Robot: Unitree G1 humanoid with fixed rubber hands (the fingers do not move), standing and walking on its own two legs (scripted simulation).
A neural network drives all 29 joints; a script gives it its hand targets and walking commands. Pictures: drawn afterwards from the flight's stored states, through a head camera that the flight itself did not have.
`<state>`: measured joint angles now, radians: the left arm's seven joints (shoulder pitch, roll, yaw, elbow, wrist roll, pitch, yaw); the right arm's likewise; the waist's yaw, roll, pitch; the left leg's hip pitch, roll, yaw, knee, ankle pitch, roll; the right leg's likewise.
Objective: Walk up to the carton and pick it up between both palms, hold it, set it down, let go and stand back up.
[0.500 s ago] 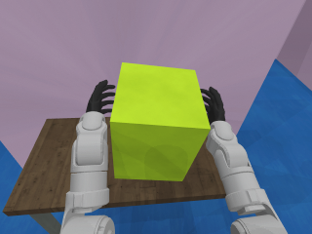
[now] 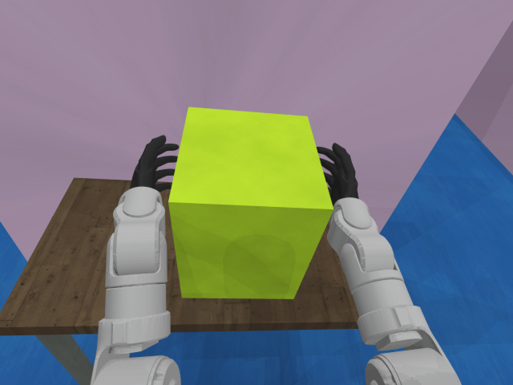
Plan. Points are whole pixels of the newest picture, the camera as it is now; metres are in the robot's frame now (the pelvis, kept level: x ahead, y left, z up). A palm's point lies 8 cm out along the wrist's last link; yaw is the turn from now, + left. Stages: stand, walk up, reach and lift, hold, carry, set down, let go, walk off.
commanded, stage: hold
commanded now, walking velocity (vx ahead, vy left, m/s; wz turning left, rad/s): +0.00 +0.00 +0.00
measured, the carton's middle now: (243, 208) +0.39 +0.01 +0.09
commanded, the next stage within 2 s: none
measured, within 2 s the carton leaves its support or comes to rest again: neither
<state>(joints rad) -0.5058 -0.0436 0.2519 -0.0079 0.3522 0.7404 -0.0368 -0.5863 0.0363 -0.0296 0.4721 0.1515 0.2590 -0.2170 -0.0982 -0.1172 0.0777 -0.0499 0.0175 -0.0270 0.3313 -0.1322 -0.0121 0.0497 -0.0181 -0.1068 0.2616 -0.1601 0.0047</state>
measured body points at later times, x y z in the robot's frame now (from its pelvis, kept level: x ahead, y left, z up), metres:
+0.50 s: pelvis +0.01 -0.01 +0.00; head -0.04 +0.04 +0.44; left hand +0.37 +0.17 +0.17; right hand +0.38 -0.13 +0.18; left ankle +0.04 +0.12 -0.75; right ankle +0.00 -0.12 -0.75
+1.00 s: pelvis +0.00 +0.01 +0.00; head -0.05 +0.03 +0.45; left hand +0.37 +0.15 +0.20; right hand +0.37 -0.14 +0.19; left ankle +0.04 +0.12 -0.75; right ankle +0.00 -0.12 -0.75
